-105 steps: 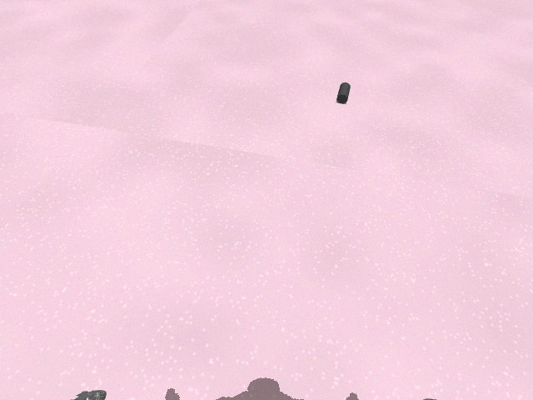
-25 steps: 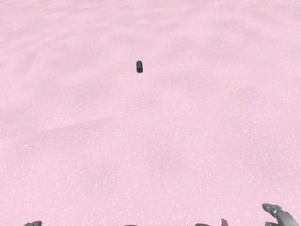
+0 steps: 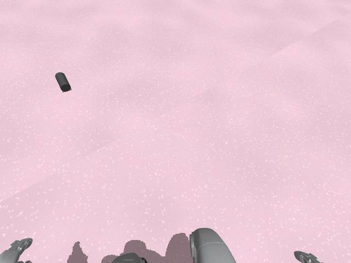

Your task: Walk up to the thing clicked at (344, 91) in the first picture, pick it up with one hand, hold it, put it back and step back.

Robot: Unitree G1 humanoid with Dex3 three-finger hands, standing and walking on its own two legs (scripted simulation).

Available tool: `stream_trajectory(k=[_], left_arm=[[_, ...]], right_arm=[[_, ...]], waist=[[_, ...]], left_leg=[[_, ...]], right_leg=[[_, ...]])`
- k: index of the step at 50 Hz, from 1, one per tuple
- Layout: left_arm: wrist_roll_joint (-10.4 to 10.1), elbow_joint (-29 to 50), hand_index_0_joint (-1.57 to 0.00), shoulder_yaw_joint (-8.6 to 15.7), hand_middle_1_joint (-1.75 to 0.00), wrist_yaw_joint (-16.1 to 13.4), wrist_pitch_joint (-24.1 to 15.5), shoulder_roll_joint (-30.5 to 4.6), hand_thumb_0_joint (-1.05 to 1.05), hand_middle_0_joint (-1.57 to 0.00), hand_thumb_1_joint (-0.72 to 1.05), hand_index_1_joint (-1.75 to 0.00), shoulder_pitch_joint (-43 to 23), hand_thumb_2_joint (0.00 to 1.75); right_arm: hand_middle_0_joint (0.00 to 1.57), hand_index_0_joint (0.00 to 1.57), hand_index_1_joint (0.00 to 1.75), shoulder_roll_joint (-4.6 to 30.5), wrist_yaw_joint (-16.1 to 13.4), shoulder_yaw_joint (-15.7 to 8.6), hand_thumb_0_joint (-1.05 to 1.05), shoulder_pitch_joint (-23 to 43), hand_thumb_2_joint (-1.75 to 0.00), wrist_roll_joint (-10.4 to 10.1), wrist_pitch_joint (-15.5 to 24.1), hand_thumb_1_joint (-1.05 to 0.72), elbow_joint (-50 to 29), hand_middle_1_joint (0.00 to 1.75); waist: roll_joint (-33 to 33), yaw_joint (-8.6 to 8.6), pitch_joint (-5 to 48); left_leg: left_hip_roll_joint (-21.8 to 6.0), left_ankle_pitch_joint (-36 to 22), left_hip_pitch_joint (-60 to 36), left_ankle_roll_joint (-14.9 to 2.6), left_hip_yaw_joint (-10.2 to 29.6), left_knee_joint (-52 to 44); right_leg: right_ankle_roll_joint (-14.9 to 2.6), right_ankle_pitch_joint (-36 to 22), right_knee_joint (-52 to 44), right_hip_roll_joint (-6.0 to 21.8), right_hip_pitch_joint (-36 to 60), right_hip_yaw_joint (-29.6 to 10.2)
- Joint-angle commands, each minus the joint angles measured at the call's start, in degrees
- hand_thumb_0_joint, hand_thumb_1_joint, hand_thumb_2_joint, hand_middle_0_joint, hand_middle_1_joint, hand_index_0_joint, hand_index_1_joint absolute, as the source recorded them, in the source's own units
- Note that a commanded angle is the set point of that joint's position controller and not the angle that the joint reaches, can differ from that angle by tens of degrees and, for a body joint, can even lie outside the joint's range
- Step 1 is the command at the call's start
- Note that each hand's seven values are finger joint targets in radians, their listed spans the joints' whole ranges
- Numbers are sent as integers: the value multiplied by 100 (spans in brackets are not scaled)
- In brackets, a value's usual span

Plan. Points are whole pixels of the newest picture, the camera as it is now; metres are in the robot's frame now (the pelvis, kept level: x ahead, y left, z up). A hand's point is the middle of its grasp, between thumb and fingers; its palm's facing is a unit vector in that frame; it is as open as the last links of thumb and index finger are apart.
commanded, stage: walk up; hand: left
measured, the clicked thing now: (62, 81) +1.40 +0.72 -0.73
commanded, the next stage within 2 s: none
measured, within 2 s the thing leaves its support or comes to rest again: neither
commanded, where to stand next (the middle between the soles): +0.96 +0.88 m, yaw -55 degrees
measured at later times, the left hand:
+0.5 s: hand (25, 163) +0.40 +0.41 -0.13, palm faces -0.20 -0.84 -0.51, open 7.4 cm
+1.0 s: hand (9, 87) +0.72 +0.56 -0.13, palm faces -0.47 -0.69 -0.55, open 7.4 cm
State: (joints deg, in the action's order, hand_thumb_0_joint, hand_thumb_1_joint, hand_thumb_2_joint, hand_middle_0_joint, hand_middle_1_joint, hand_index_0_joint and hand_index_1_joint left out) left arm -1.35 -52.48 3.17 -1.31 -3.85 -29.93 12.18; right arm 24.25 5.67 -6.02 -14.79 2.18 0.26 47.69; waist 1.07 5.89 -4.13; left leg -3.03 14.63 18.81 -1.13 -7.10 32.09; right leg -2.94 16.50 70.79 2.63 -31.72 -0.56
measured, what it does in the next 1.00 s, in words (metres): walks ahead, turning right: right foot, then left foot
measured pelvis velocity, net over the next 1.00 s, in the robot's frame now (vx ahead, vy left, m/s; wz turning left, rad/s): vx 0.50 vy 0.33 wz -0.47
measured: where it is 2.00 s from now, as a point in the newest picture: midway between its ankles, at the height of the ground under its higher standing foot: (52, 150)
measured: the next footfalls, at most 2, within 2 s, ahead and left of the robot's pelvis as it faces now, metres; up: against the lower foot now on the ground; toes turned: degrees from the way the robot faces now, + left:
right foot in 0.26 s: +0.29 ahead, -0.04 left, +0.00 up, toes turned -18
left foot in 0.64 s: +0.55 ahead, +0.36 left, +0.00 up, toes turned -15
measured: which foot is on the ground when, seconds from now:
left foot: down 0.00-0.28, up 0.30-0.62, down 0.64-1.00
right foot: up 0.00-0.24, down 0.26-0.66, up 0.68-1.00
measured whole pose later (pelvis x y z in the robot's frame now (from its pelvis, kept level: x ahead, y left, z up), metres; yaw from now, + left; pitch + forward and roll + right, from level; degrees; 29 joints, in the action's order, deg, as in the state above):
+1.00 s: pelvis +0.50 +0.33 -0.02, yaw -27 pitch +0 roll +0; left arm -0.7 -51.6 2.4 -5.3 -3.5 -25.1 16.9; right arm 24.1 3.7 -6.3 -17.2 4.8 -3.7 42.1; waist -3.4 7.0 -5.6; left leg 0.1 22.4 15.5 -5.8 -14.0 37.2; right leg -2.2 14.2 45.2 0.8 -29.2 7.8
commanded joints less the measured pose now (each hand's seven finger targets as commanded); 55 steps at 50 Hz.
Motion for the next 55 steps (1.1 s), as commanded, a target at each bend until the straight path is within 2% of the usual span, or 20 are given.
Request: stream_trajectory(k=[1,8,10,12,13,14,16,22,28,31,33,34,36,39,46,50,51,52,54,55], left_arm=[[-81,101,-20,315,-30,58,65,-914,0,-20,90,-30,638,90],[-65,695,-20,212,-30,90,91,-654,0,-20,90,-30,-573,90],[-76,526,-20,261,-30,40,74,-696,0,-20,90,-30,45,90],[-47,118,-20,467,-30,-129,124,-951,0,-20,90,-30,1675,90],[-5,-72,-20,605,-30,-255,117,-1152,0,-20,90,-30,2558,90],[57,31,-20,753,-30,-405,120,-1449,0,-20,90,-30,2651,90],[-20,746,-20,735,-30,-626,97,-1756,0,-20,90,-30,1085,90],[166,774,-20,517,-30,-474,-269,-1273,0,-20,90,-30,166,90],[340,685,-20,545,-30,-454,-349,-1543,0,-20,90,-30,409,90],[354,732,-20,559,-30,-481,-246,-1658,0,-20,90,-30,35,90],[387,678,-20,281,-30,-550,-150,-671,0,-20,90,-30,559,90],[294,753,-20,201,-30,-595,-89,-376,0,-20,90,-30,820,90],[236,442,-20,200,-30,-712,-96,-764,0,-20,90,-30,1086,90],[25,30,-20,384,-30,-576,-19,-1141,0,-20,90,-30,1194,90],[17,229,-20,254,-30,-513,-13,-613,0,-20,90,-30,1085,90],[84,-122,-20,500,-30,-622,-10,-827,0,-20,90,-30,2421,90],[144,-148,-20,646,-30,-707,16,-1173,0,-20,90,-30,2813,90],[209,69,-20,716,-30,-774,36,-1498,0,-20,90,-30,2582,90],[161,720,-20,632,-30,-814,17,-1469,0,-20,90,-30,1176,90],[144,837,-20,603,-30,-825,-63,-1386,0,-20,90,-30,838,90]], right_arm=[[20,20,30,1138,-124,-373,0,89,-90,-14,319,-90,-719,30],[20,20,30,1170,-83,-375,0,-17,-90,119,167,-90,-1060,30],[20,20,30,1183,-128,-401,0,57,-90,132,134,-90,-1232,30],[20,20,30,1238,-201,-447,0,461,-90,114,116,-90,-1476,30],[20,20,30,1090,-227,-364,0,376,-90,108,98,-90,-1520,30],[20,20,30,797,-241,-226,0,19,-90,96,67,-90,-1567,30],[20,20,30,1606,-328,-413,0,-211,-90,64,-96,-90,-1571,30],[20,20,30,1135,28,-271,0,-57,-90,91,-286,-90,-1253,30],[20,20,30,1051,262,-369,0,555,-90,48,-301,-90,-1367,30],[20,20,30,1187,215,-527,0,-126,-90,106,-301,-90,-1157,30],[20,20,30,1712,75,-725,0,-1342,-90,264,-192,-90,-799,30],[20,20,30,2175,-21,-731,0,-794,-90,191,-114,-90,-891,30],[20,20,30,2266,-173,-800,0,110,-90,30,-119,-90,-1083,30],[20,20,30,1433,-244,-498,0,484,-90,111,-86,-90,-1169,30],[20,20,30,982,-266,-335,0,284,-90,243,-128,-90,-1261,30],[20,20,30,926,-221,-264,0,996,-90,194,-272,-90,-1629,30],[20,20,30,780,-228,-200,0,808,-90,152,-271,-90,-1658,30],[20,20,30,659,-244,-151,0,283,-90,143,-337,-90,-1575,30],[20,20,30,1363,-291,-410,0,-93,-90,216,-529,-90,-1395,30],[20,20,30,1463,-301,-414,0,102,-90,234,-532,-90,-1312,30]], waist=[[-944,-164,633],[-609,27,-60],[-351,-283,363],[-84,-1171,1108],[749,-1661,1395],[1367,-1526,1560],[104,-879,1563],[25,-141,-100],[859,-269,197],[850,328,648],[-1703,877,1020],[-2848,370,705],[-2597,-64,779],[-1925,-207,573],[-1195,-165,713],[-311,-1059,984],[352,-1315,1130],[1103,-1115,1216],[7,-572,505],[-349,-536,203]], left_leg=[[-813,-235,-1680,122,1050,-1688],[-797,-1548,-1156,107,137,-1800],[-699,-3191,-852,288,-151,-553],[-254,-4434,-11,730,-488,1383],[69,-1994,1116,780,-190,3184],[492,2118,2873,860,396,4501],[-20,1961,3543,966,2146,6056],[-511,279,1664,289,1429,3605],[-625,-870,239,189,810,1687],[-341,-301,-1107,57,486,1125],[-662,1253,-1992,-17,1576,-196],[-1673,928,-1782,-48,3139,-1254],[-1949,1961,-1115,-404,3782,-1909],[-1155,181,-849,-182,1822,-1059],[-1243,-3308,-1239,-858,848,-514],[-685,-2666,665,-120,6,1263],[-459,-1044,1742,173,150,2314],[-39,1819,2672,438,484,3535],[-205,1782,2562,662,1589,5020],[-466,1532,2561,532,1726,5036]], right_leg=[[215,-573,-895,220,-585,-103],[191,-916,-3130,88,168,974],[90,-1032,-3528,-133,1481,1181],[-91,-1080,-4117,-405,3641,1423],[-347,-1242,-4411,187,4770,469],[-1153,-503,-4108,1842,5619,-2026],[-2126,1688,-5216,3151,4582,-4610],[-825,-900,-5091,1050,988,-738],[-605,-495,-4653,724,104,-183],[-476,-503,-3777,867,-424,-287],[-31,899,-756,-100,-1191,113],[-31,1957,321,-671,-2046,7],[-224,1281,1064,11,-1784,-411],[-13,375,-14,205,-1189,-295],[153,111,-2177,81,6,588],[-172,-1459,-3806,-77,3061,615],[-487,-1075,-3937,389,4049,-277],[-992,-217,-4551,1805,4184,-2412],[-1822,1387,-5403,2741,2317,-3953],[-1741,1449,-5399,2595,1739,-3644]])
